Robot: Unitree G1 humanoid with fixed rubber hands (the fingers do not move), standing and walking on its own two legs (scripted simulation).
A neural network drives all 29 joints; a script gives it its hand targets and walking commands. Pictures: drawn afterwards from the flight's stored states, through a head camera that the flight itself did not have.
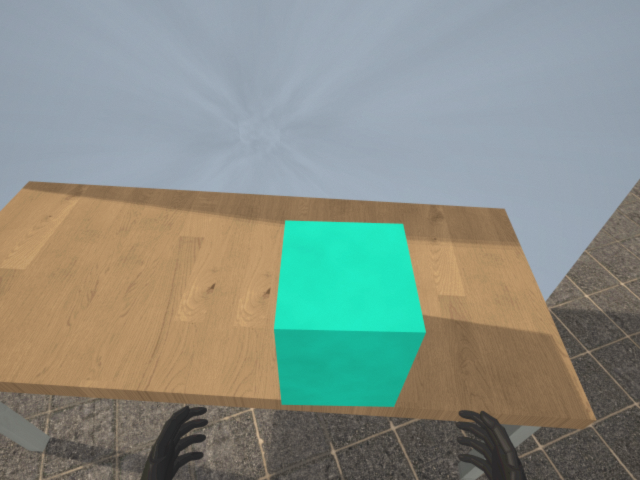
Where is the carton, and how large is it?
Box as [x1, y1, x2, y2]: [274, 221, 425, 406]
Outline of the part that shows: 285,221 274,324 282,404 393,406 425,333 402,224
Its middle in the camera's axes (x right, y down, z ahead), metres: +0.04 +0.13 +0.67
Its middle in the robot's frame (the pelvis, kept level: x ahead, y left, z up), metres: +0.40 -0.01 -0.09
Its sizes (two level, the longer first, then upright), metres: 0.210 0.200 0.250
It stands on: a table, 0.56 m high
